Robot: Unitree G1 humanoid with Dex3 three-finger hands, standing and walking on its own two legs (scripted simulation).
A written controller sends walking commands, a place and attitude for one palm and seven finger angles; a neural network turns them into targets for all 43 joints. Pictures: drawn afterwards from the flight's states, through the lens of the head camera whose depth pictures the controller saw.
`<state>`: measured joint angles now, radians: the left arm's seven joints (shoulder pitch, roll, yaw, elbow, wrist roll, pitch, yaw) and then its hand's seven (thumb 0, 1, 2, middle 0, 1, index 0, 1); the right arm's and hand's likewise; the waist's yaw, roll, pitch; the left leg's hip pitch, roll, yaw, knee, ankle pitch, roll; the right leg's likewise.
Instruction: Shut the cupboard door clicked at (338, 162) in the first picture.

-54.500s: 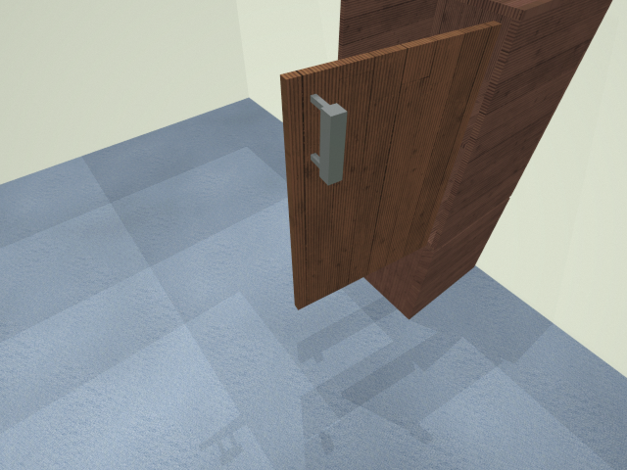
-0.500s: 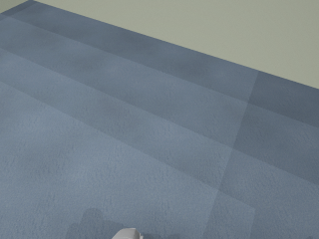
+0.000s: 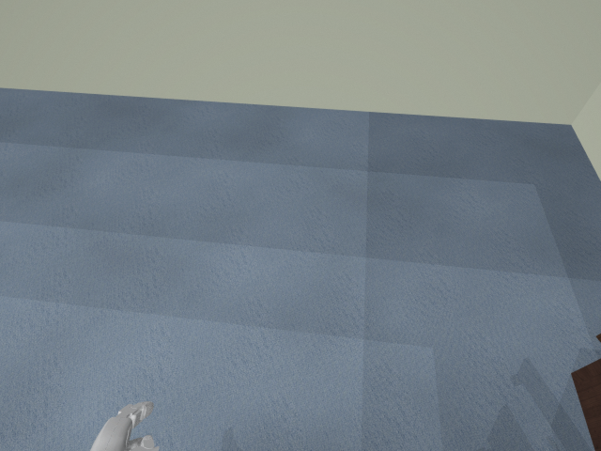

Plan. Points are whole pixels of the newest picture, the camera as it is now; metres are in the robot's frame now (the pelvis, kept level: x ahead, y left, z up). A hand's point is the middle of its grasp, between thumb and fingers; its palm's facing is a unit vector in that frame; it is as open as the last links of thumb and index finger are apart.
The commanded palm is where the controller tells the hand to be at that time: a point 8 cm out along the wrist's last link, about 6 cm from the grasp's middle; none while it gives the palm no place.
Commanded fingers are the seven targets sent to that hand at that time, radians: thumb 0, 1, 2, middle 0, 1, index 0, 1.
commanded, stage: turn to face it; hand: left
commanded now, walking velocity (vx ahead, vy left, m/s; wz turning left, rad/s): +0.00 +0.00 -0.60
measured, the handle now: out of the picture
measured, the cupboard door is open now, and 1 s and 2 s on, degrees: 24 24 24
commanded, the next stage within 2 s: take the last steps up to it in 1.98 s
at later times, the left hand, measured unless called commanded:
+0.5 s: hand (171, 444) +0.15 +0.21 -0.17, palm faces -0.22 -0.96 -0.18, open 7.4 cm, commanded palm none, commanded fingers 0.00 0.90 0.90 -0.20 -0.30 -0.20 -0.30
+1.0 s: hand (242, 391) +0.22 +0.11 -0.14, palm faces -0.54 -0.80 -0.25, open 7.4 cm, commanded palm none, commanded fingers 0.00 0.90 0.90 -0.20 -0.30 -0.20 -0.30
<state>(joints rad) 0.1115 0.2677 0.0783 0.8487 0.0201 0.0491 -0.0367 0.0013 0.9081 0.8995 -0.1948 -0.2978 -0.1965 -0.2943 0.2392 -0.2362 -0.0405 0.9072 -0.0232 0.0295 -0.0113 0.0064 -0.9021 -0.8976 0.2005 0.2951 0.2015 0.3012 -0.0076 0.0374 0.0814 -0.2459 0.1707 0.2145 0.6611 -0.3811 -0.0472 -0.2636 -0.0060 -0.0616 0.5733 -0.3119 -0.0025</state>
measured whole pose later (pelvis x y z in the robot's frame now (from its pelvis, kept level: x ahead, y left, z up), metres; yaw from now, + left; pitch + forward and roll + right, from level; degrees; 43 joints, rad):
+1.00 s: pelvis +0.03 +0.00 +0.01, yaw -34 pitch +1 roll +1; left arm 0.17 0.22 0.05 0.88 0.02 0.04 -0.01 0.00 0.90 0.90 -0.20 -0.30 -0.20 -0.30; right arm 0.19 -0.27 -0.05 0.89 -0.02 0.06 -0.01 0.01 -0.91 -0.90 0.20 0.29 0.20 0.30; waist -0.01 0.01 0.08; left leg -0.49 0.08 0.03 1.04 -0.41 -0.09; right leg -0.25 0.02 0.04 0.50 -0.26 -0.02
